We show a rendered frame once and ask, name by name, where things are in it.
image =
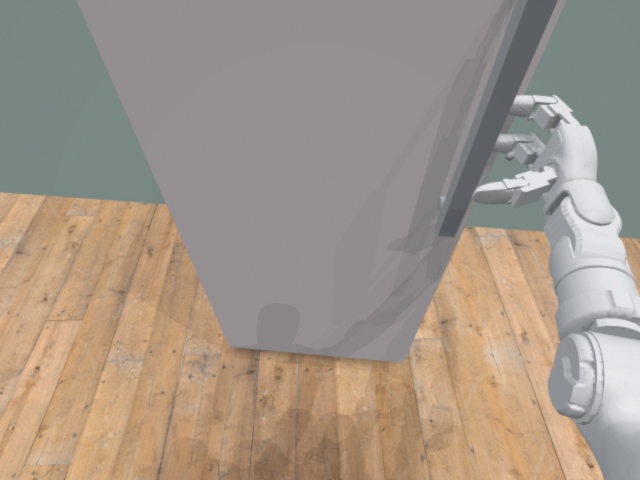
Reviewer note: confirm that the handle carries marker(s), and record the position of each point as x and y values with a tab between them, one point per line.
523	34

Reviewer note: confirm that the right robot upper arm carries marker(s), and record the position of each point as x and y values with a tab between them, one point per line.
595	381

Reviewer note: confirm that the robot right hand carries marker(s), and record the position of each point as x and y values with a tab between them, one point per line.
569	155

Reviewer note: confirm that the robot right forearm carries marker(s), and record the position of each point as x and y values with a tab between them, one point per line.
592	279

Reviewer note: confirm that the fridge door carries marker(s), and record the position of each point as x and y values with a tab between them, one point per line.
302	146

